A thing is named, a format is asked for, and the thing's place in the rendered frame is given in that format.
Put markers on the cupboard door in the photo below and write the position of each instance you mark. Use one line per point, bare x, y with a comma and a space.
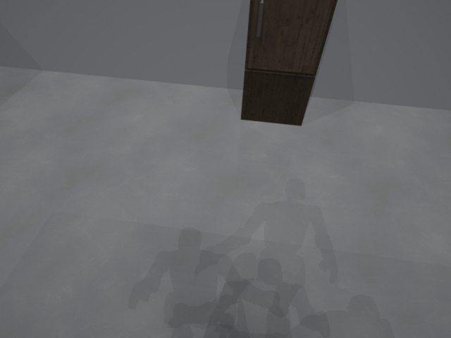
291, 35

